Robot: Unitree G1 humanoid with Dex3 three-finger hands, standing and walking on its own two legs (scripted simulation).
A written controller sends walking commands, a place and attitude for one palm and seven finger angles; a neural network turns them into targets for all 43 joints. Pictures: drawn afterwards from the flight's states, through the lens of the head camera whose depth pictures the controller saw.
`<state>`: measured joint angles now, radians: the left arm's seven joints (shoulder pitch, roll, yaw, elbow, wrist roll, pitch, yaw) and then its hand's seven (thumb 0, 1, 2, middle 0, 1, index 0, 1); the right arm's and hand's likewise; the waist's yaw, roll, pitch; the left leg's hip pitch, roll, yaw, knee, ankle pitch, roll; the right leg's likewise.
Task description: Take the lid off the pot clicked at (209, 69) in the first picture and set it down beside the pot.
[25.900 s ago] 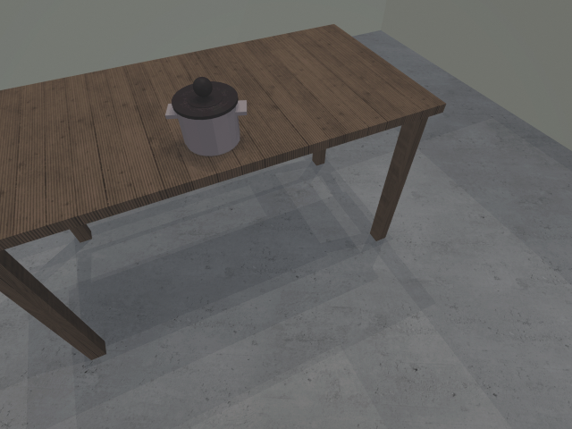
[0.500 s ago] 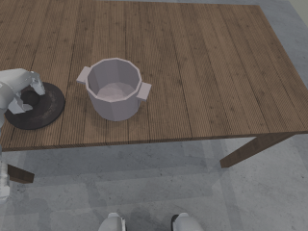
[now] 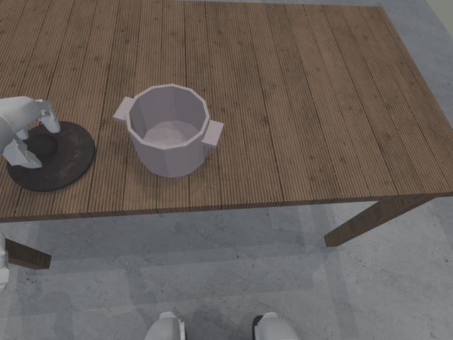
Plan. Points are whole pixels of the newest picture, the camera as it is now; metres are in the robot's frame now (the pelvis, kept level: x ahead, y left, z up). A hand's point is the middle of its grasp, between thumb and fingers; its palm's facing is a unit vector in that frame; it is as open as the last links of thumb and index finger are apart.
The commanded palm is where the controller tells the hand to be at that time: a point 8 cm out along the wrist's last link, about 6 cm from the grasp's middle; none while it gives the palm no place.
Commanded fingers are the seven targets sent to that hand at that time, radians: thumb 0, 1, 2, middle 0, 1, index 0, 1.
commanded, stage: open the fingers wide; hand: left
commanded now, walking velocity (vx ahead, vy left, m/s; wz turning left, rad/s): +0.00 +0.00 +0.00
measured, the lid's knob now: (44, 145) +0.47 +0.32 -0.01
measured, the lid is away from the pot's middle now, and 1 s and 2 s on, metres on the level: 0.24 0.24 0.24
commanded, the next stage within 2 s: raise the empty hand in 0.32 s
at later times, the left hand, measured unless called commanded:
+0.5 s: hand (21, 144) +0.45 +0.33 +0.03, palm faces -0.49 -0.11 -0.86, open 10.9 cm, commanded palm +0.48 +0.33 +0.09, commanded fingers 0.00 0.14 0.34 -0.27 -1.01 -0.27 -1.01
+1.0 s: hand (0, 122) +0.45 +0.33 +0.08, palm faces -0.45 -0.12 -0.88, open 10.9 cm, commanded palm +0.47 +0.33 +0.15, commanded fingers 0.00 0.14 0.34 -0.27 -1.01 -0.27 -1.01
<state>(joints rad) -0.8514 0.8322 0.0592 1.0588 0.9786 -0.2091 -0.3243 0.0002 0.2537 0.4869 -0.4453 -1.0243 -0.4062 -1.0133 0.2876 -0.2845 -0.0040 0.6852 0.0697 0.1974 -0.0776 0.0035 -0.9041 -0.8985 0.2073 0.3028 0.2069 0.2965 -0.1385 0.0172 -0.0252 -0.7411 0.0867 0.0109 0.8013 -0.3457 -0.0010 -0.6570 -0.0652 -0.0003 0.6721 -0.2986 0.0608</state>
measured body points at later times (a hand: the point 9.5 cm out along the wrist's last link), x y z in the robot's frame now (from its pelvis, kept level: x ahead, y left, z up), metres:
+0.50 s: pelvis +0.00 +0.00 +0.00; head +0.12 +0.03 +0.43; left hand +0.47 +0.33 +0.08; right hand +0.02 -0.28 -0.11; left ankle +0.02 +0.12 -0.71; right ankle +0.01 -0.19 -0.71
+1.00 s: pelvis +0.01 +0.01 +0.01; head +0.11 +0.02 +0.45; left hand +0.47 +0.34 +0.13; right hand +0.05 -0.27 -0.10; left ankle +0.02 +0.12 -0.71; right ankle +0.01 -0.19 -0.71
